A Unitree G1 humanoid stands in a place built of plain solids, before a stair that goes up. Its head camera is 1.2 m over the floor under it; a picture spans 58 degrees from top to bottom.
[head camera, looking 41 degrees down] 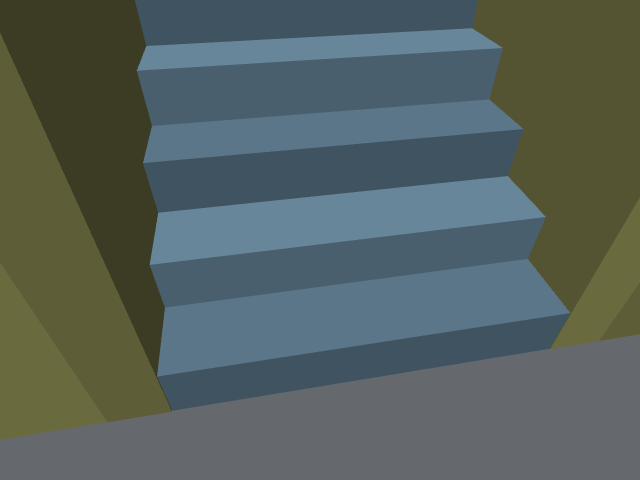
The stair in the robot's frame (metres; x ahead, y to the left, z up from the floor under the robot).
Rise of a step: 0.18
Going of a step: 0.24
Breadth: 1.20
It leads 10 degrees to the left of straight ahead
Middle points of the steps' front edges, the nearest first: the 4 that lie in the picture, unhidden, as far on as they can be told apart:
0.73 -0.16 0.18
0.97 -0.12 0.36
1.20 -0.08 0.54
1.44 -0.03 0.73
